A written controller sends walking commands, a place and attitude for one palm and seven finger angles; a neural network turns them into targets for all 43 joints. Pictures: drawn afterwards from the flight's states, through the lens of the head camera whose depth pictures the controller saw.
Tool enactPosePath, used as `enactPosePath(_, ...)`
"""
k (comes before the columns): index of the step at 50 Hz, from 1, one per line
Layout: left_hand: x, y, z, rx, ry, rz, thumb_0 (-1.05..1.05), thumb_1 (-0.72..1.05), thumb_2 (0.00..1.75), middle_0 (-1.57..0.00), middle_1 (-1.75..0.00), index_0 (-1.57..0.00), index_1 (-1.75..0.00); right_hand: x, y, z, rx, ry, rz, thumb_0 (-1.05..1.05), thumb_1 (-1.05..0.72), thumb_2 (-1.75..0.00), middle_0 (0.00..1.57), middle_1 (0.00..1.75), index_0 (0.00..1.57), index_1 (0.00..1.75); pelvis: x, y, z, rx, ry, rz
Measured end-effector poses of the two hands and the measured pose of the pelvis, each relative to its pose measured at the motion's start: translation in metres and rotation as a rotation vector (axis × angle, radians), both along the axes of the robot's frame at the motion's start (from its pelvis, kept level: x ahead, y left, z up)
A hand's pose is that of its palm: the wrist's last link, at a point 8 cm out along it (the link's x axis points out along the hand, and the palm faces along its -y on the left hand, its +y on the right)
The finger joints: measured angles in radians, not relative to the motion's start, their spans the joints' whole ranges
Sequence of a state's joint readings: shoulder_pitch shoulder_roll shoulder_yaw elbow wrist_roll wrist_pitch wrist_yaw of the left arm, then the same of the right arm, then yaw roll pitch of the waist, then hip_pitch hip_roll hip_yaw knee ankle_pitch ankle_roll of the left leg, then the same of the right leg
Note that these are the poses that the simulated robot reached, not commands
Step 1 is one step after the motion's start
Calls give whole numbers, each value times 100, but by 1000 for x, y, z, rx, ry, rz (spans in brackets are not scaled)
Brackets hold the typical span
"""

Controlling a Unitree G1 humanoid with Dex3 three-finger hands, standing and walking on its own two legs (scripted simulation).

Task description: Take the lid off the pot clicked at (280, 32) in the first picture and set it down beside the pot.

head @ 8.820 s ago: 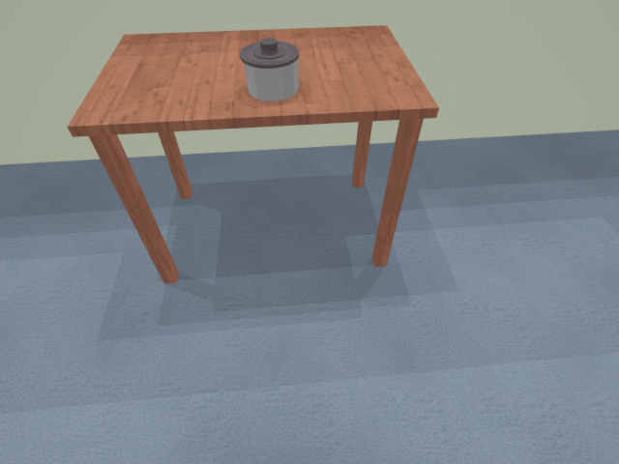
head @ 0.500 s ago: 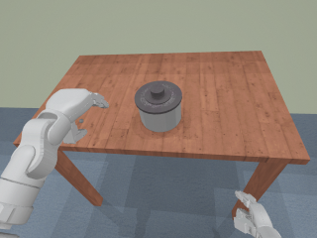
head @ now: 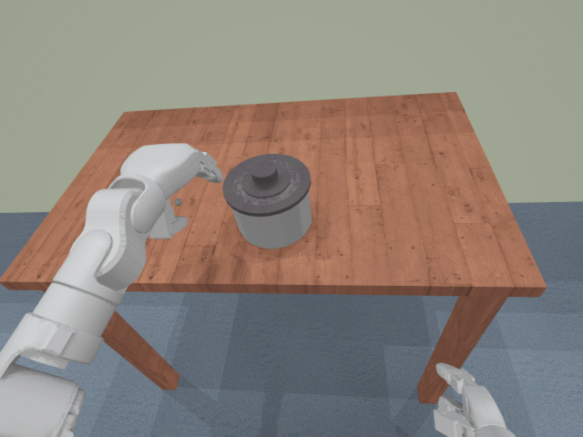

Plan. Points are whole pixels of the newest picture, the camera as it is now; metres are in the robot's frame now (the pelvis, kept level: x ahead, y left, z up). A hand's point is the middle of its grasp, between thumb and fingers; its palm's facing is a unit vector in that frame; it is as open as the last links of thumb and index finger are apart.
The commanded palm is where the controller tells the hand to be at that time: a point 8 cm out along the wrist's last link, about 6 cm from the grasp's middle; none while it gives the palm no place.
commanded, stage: move the open hand above the knob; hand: left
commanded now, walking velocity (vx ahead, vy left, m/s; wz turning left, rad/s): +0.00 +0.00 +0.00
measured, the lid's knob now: (264, 172) +0.52 +0.08 +0.09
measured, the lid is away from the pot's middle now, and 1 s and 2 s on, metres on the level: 0.00 0.00 0.00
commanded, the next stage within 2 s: lower the open fingers around the knob in 1.52 s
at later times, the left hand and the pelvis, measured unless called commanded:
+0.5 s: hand (232, 167) +0.44 +0.11 +0.16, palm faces -0.21 -0.02 -0.98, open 10.0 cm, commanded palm +0.44 +0.12 +0.22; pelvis +0.01 +0.00 +0.00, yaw +0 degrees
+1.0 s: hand (257, 143) +0.50 +0.08 +0.16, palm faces -0.23 -0.05 -0.97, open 10.0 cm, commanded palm +0.47 +0.09 +0.22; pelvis +0.03 +0.01 +0.00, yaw -2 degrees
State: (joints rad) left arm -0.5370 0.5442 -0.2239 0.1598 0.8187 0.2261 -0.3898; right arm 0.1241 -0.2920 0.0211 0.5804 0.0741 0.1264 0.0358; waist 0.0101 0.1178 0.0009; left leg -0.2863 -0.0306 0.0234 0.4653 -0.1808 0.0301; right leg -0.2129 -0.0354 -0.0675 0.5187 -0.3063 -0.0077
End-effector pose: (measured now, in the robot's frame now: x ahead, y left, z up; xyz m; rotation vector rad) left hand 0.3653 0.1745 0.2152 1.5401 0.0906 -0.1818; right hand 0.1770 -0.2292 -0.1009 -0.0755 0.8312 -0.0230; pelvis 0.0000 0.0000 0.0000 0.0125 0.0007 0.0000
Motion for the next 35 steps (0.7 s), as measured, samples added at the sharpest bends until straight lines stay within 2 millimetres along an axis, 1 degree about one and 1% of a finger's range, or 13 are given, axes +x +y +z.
enactPosePath(10,26,-23,0,-1,16,-10,0,-29,147,-86,-9,-86,-9,-1,-8,-3,-3,20,-24,1,-91,-90,19,30,20,30,5,-3,-1,4,12,0)
enactPosePath(19,50,-48,-2,8,29,-18,0,-29,147,-86,-9,-85,-8,-7,-8,-9,4,60,-43,1,-91,-90,19,30,20,30,9,-3,-1,7,29,-1)
enactPosePath(24,66,-63,1,6,30,-25,0,-29,147,-86,-9,-86,-9,-15,-9,-14,5,87,-61,1,-91,-90,19,30,20,30,12,-3,-1,9,40,-5)
enactPosePath(35,99,-79,-1,-1,71,0,0,-29,147,-86,-9,-85,-8,-41,-16,-22,-15,171,-118,1,-91,-90,19,30,20,30,20,-2,0,9,66,-14)
